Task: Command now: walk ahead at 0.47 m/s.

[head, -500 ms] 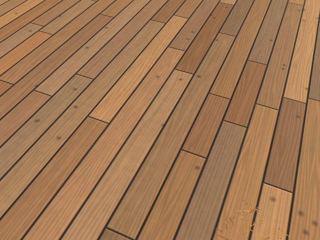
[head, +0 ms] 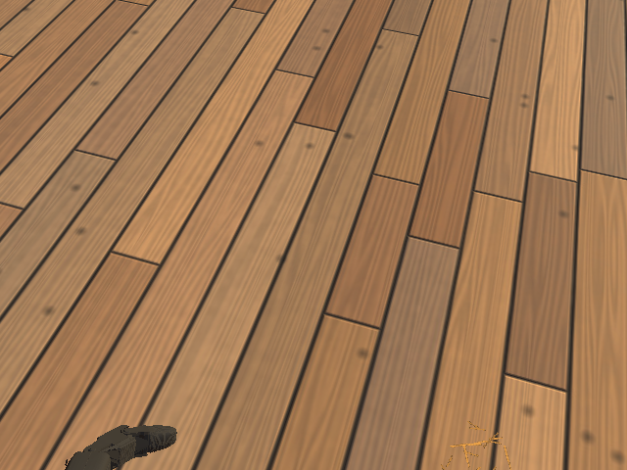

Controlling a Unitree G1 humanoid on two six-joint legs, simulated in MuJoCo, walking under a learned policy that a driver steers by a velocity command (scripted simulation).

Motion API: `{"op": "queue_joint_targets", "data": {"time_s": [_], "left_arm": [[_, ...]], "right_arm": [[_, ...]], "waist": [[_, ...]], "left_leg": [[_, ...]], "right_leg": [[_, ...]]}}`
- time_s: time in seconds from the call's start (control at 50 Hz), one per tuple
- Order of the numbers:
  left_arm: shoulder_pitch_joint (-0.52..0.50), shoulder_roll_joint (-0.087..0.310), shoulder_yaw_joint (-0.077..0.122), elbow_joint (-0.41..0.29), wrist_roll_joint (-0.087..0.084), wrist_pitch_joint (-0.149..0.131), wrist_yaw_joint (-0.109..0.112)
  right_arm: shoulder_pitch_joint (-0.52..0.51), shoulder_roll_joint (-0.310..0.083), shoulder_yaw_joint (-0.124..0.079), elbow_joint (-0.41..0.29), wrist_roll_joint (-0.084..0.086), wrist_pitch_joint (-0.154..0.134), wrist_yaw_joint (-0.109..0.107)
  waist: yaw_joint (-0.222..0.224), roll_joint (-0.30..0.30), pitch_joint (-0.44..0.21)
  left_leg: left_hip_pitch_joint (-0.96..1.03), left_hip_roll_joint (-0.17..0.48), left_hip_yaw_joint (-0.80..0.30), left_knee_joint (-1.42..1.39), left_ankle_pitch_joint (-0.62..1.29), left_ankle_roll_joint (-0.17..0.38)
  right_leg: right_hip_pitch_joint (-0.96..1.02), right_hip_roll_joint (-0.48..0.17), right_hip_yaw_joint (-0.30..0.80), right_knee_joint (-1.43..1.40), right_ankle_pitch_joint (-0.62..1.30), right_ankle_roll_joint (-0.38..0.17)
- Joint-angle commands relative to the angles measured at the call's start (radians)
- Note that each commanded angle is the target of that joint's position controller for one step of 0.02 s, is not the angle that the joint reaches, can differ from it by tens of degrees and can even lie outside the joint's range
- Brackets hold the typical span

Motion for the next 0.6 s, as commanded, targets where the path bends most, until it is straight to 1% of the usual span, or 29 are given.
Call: {"op": "queue_joint_targets", "data": {"time_s": [0.02, 0.04, 0.06, 0.08, 0.1, 0.12, 0.14, 0.16, 0.18, 0.2, 0.22, 0.24, 0.28, 0.3, 0.34, 0.38, 0.42, 0.46, 0.48, 0.5, 0.52, 0.54, 0.56, 0.58, 0.6], "left_arm": [[0.159, 0.16, 0.061, -0.012, -0.003, -0.013, 0.002], [0.332, 0.2, 0.084, 0.04, -0.006, -0.006, 0.011], [0.486, 0.284, 0.105, 0.071, 0.02, -0.001, 0.02], [0.52, 0.268, 0.093, 0.089, 0.024, 0.002, 0.014], [0.445, 0.192, 0.071, 0.087, 0.016, -0.004, 0.012], [0.333, 0.159, 0.059, 0.066, 0.013, -0.011, 0.013], [0.253, 0.129, 0.049, 0.052, 0.021, -0.02, 0.008], [0.215, 0.099, 0.04, 0.05, 0.033, -0.027, 0.002], [0.207, 0.077, 0.034, 0.059, 0.04, -0.03, -0.002], [0.218, 0.073, 0.033, 0.07, 0.037, -0.031, -0.003], [0.236, 0.082, 0.033, 0.082, 0.033, -0.032, 0.001], [0.254, 0.1, 0.035, 0.092, 0.033, -0.033, 0.008], [0.299, 0.135, 0.042, 0.106, 0.034, -0.031, 0.026], [0.323, 0.142, 0.043, 0.111, 0.034, -0.028, 0.034], [0.356, 0.149, 0.044, 0.115, 0.031, -0.022, 0.045], [0.398, 0.159, 0.045, 0.124, 0.023, -0.018, 0.05], [0.446, 0.166, 0.047, 0.141, 0.016, -0.014, 0.052], [0.493, 0.163, 0.049, 0.16, 0.011, -0.003, 0.053], [0.507, 0.163, 0.051, 0.166, 0.009, 0.004, 0.055], [0.509, 0.169, 0.054, 0.168, 0.008, 0.011, 0.058], [0.501, 0.178, 0.059, 0.165, 0.007, 0.017, 0.06], [0.483, 0.191, 0.064, 0.158, 0.008, 0.022, 0.061], [0.456, 0.193, 0.064, 0.147, 0.009, 0.026, 0.06], [0.444, 0.163, 0.052, 0.132, 0.019, 0.027, 0.058], [0.467, 0.1, 0.032, 0.099, 0.033, 0.024, 0.058]], "right_arm": [[-0.029, -0.193, -0.042, -0.042, -0.007, 0.012, -0.006], [-0.046, -0.184, -0.037, -0.057, -0.012, 0.017, -0.003], [0.033, -0.093, -0.012, -0.08, -0.022, 0.009, 0.009], [0.096, 0.002, 0.017, -0.064, -0.009, -0.019, 0.021], [-0.027, -0.104, -0.014, -0.093, 0.026, -0.045, 0.026], [-0.121, -0.148, -0.025, -0.131, 0.044, -0.059, 0.023], [-0.166, -0.152, -0.031, -0.139, 0.036, -0.063, 0.013], [-0.162, -0.141, -0.04, -0.137, 0.023, -0.054, 0.006], [-0.129, -0.114, -0.04, -0.134, 0.018, -0.039, 0.004], [-0.113, -0.091, -0.04, -0.132, 0.017, -0.026, 0.002], [-0.119, -0.083, -0.041, -0.138, 0.016, -0.016, 0.0], [-0.152, -0.089, -0.044, -0.153, 0.012, -0.009, -0.003], [-0.252, -0.109, -0.049, -0.194, 0.0, -0.006, -0.005], [-0.297, -0.111, -0.05, -0.211, -0.004, -0.008, -0.003], [-0.371, -0.1, -0.046, -0.234, -0.005, -0.015, 0.006], [-0.455, -0.086, -0.038, -0.256, 0.0, -0.021, 0.015], [-0.522, -0.084, -0.032, -0.275, 0.006, -0.023, 0.025], [-0.582, -0.089, -0.028, -0.3, 0.01, -0.027, 0.037], [-0.602, -0.096, -0.029, -0.315, 0.011, -0.03, 0.044], [-0.604, -0.108, -0.032, -0.324, 0.012, -0.035, 0.049], [-0.583, -0.125, -0.037, -0.325, 0.013, -0.04, 0.053], [-0.54, -0.146, -0.046, -0.317, 0.013, -0.045, 0.053], [-0.441, -0.177, -0.063, -0.293, 0.013, -0.05, 0.05], [-0.259, -0.234, -0.089, -0.244, 0.008, -0.052, 0.042], [-0.088, -0.316, -0.11, -0.216, -0.014, -0.05, 0.03]], "waist": [[0.19, 0.158, -0.066], [0.268, 0.151, -0.166], [0.253, -0.029, -0.327], [0.215, -0.21, -0.467], [0.219, -0.152, -0.315], [0.185, -0.102, -0.158], [0.149, -0.011, -0.094], [0.108, -0.003, -0.06], [0.076, -0.028, -0.061], [0.064, -0.039, -0.051], [0.057, -0.043, -0.032], [0.056, -0.043, -0.009], [0.072, -0.025, 0.025], [0.084, -0.019, 0.031], [0.104, -0.019, 0.034], [0.133, -0.019, 0.039], [0.158, -0.018, 0.048], [0.175, -0.015, 0.065], [0.172, -0.016, 0.07], [0.161, -0.021, 0.066], [0.141, -0.032, 0.052], [0.111, -0.049, 0.025], [0.052, -0.058, -0.035], [-0.026, -0.047, -0.16], [-0.058, 0.086, -0.331]], "left_leg": [[-0.089, 0.244, -0.038, 0.278, 1.076, 0.106], [-0.214, 0.205, -0.019, 0.496, 1.035, 0.077], [-0.579, 0.091, 0.005, 0.872, 0.64, 0.031], [-0.779, -0.063, -0.12, 1.137, -0.163, 0.011], [-0.885, -0.006, -0.187, 1.246, -0.151, 0.038], [-0.921, 0.047, -0.145, 1.237, -0.054, 0.055], [-0.868, 0.097, -0.128, 1.186, 0.04, 0.059], [-0.802, 0.132, -0.123, 1.136, 0.094, 0.06], [-0.74, 0.153, -0.129, 1.102, 0.118, 0.061], [-0.722, 0.161, -0.123, 1.069, 0.12, 0.058], [-0.727, 0.168, -0.113, 1.035, 0.121, 0.051], [-0.756, 0.175, -0.106, 0.995, 0.146, 0.04], [-0.851, 0.187, -0.1, 0.883, 0.242, 0.013], [-0.886, 0.186, -0.096, 0.816, 0.301, 0.004], [-0.885, 0.169, -0.08, 0.664, 0.419, -0.002], [-0.846, 0.136, -0.047, 0.533, 0.5, -0.004], [-0.834, 0.115, -0.033, 0.459, 0.52, -0.005], [-0.858, 0.105, -0.042, 0.407, 0.487, 0.003], [-0.869, 0.1, -0.052, 0.383, 0.454, 0.01], [-0.86, 0.094, -0.059, 0.358, 0.417, 0.019], [-0.821, 0.084, -0.061, 0.338, 0.382, 0.027], [-0.745, 0.064, -0.049, 0.328, 0.344, 0.037], [-0.595, 0.034, -0.025, 0.308, 0.329, 0.055], [-0.324, 0.058, -0.043, 0.338, 0.348, 0.091], [0.019, 0.279, -0.303, 0.349, 0.285, 0.165]], "right_leg": [[0.304, 0.074, -0.037, 0.004, -0.045, -0.06], [0.56, 0.048, -0.005, 0.007, -0.037, -0.092], [0.96, -0.202, 0.352, 0.006, -0.167, -0.21], [1.084, -0.367, 0.799, -0.2, -0.385, -0.306], [0.964, -0.319, 0.764, -0.274, -0.437, -0.247], [0.782, -0.296, 0.604, -0.301, -0.35, -0.208], [0.614, -0.264, 0.481, -0.33, -0.217, -0.189], [0.495, -0.225, 0.377, -0.354, -0.124, -0.17], [0.43, -0.196, 0.319, -0.38, -0.107, -0.164], [0.396, -0.182, 0.285, -0.404, -0.099, -0.17], [0.364, -0.175, 0.253, -0.423, -0.083, -0.175], [0.346, -0.173, 0.231, -0.442, -0.071, -0.181], [0.365, -0.177, 0.213, -0.465, -0.048, -0.188], [0.388, -0.174, 0.202, -0.466, -0.029, -0.183], [0.413, -0.151, 0.157, -0.463, 0.007, -0.16], [0.43, -0.134, 0.119, -0.463, 0.017, -0.141], [0.481, -0.144, 0.111, -0.453, 0.006, -0.136], [0.56, -0.175, 0.128, -0.417, 0.02, -0.137], [0.601, -0.194, 0.144, -0.39, 0.038, -0.133], [0.634, -0.211, 0.162, -0.361, 0.064, -0.127], [0.654, -0.222, 0.178, -0.331, 0.1, -0.119], [0.658, -0.224, 0.186, -0.284, 0.187, -0.109], [0.641, -0.195, 0.169, -0.175, 0.332, -0.091], [0.54, -0.133, 0.133, 0.034, 0.342, -0.059], [0.275, -0.03, 0.069, 0.379, 0.045, -0.01]]}}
